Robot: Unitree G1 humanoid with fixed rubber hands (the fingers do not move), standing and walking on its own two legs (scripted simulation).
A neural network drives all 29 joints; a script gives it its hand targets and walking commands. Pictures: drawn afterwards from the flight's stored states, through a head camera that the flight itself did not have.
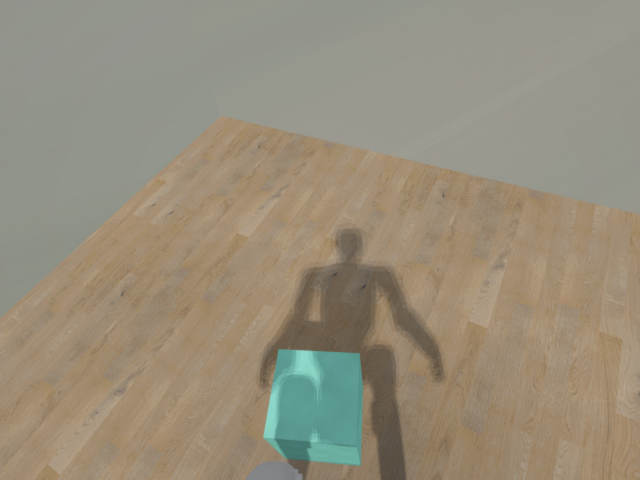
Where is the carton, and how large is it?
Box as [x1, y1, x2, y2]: [263, 349, 362, 465]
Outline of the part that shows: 278,349 263,437 285,458 360,465 362,382 359,353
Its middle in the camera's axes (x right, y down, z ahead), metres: +0.00 +0.47 +1.05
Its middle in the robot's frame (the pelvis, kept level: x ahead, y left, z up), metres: +0.39 +0.10 -0.64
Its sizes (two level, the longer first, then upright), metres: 0.218 0.216 0.275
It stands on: the floor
